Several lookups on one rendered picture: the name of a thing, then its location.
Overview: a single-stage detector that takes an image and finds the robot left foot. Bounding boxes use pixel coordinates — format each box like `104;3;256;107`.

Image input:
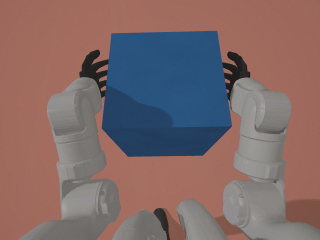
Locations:
153;208;170;240

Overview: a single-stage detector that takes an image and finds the robot right upper arm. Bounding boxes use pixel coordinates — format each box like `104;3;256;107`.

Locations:
223;180;320;240

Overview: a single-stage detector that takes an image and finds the carton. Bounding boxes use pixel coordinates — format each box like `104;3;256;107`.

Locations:
102;31;232;157

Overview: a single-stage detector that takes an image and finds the left robot forearm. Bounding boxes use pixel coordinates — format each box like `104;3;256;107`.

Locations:
47;77;107;216

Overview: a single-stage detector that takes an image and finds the left robot hand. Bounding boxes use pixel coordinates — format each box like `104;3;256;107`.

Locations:
79;49;109;98

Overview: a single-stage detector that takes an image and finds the robot left shin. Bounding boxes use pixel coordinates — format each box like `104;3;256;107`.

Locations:
138;209;167;240

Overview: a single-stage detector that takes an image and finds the right robot forearm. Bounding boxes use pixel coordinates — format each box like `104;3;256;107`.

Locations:
229;77;292;212

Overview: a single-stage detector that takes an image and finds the robot left upper arm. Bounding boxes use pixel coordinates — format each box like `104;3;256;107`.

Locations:
18;178;121;240

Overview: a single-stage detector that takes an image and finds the right robot hand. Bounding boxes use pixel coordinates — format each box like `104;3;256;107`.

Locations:
222;51;250;100

